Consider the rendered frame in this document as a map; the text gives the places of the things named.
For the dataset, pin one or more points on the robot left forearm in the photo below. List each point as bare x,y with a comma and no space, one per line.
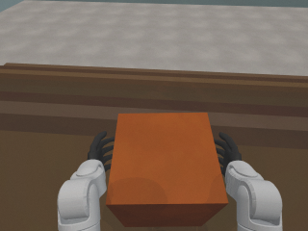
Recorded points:
78,203

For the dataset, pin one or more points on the robot left hand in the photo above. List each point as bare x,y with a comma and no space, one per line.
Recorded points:
97,151

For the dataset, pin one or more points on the carton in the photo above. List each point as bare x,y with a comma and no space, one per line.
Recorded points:
165,171

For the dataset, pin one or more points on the robot right hand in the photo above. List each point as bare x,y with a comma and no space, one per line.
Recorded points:
230,152

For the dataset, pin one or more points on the robot right forearm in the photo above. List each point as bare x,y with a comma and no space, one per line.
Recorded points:
259,203

